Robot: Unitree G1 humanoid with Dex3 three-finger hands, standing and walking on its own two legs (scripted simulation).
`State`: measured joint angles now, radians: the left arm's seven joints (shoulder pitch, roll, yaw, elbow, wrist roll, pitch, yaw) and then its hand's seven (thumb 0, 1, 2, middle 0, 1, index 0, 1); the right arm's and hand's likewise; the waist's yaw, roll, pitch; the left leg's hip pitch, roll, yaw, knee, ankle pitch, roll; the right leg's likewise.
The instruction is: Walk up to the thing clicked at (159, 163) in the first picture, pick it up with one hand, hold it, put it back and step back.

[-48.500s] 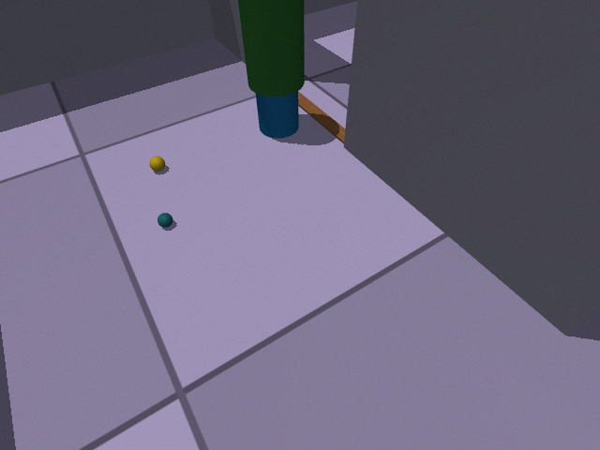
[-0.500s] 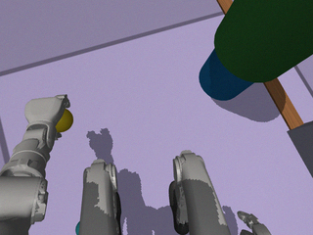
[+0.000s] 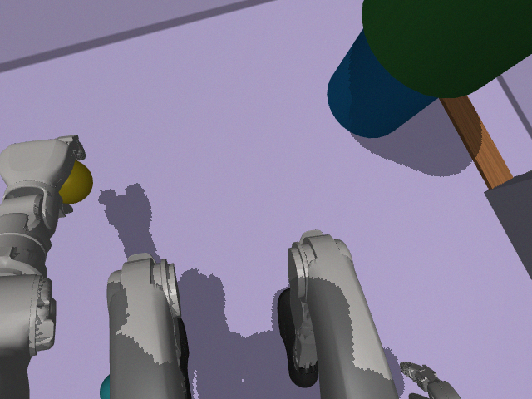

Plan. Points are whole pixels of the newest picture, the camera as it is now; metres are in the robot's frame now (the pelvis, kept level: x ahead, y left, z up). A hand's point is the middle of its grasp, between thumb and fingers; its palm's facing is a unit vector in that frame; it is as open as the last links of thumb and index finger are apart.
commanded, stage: crouch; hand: left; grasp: from above
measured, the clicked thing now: (67, 181) +0.46 +0.27 -0.20
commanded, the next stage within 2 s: lower in 0.32 s
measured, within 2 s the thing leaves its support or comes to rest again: rests again in 1.52 s
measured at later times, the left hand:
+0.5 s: hand (64, 187) +0.45 +0.28 -0.21, palm faces -0.46 -0.04 -0.89, open 10.1 cm
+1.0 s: hand (79, 192) +0.46 +0.28 -0.28, palm faces -0.47 -0.05 -0.88, open 10.0 cm
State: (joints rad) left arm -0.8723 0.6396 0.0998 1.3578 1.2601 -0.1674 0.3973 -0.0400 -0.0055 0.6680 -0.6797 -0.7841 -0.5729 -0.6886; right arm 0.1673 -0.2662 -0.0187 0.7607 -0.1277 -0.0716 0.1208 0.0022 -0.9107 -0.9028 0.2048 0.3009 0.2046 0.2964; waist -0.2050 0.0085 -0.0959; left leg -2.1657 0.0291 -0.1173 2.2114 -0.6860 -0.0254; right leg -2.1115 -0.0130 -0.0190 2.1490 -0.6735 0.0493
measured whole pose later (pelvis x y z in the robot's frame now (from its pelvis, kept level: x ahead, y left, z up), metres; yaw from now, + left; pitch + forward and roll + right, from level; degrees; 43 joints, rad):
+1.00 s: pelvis +0.00 +0.00 -0.08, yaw -3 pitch +33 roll -8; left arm -0.96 0.79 0.16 1.56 1.32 -0.22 0.51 -0.03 0.02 0.54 -0.76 -0.69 -0.64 -0.63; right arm 0.13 -0.29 0.08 0.77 -0.20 -0.11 0.17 0.00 -0.90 -0.90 0.21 0.30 0.20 0.30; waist -0.28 -0.03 0.02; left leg -2.36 0.01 -0.18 2.47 -0.70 -0.04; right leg -2.28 0.01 -0.04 2.38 -0.68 0.06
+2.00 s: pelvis +0.00 +0.01 -0.10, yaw -7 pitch +28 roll -13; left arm -1.01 0.95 0.18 1.75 1.34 -0.24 0.63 -0.02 0.02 0.52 -0.78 -0.66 -0.66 -0.61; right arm 0.09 -0.33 0.21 0.74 -0.29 -0.21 0.26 0.00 -0.91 -0.90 0.20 0.30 0.20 0.30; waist -0.35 -0.09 0.11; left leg -2.37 0.01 -0.26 2.58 -0.72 -0.02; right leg -2.26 0.04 -0.10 2.41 -0.66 0.08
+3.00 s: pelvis +0.00 +0.01 -0.09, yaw -8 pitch +27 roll -14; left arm -1.01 0.99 0.17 1.73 1.31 -0.26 0.61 0.00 -0.49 1.00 -0.11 -1.01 -0.10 -1.01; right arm 0.09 -0.35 0.24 0.72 -0.28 -0.24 0.28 0.00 -0.90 -0.90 0.20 0.30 0.20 0.30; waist -0.36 -0.11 0.14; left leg -2.36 0.01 -0.28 2.57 -0.72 -0.03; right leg -2.24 0.04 -0.12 2.39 -0.65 0.08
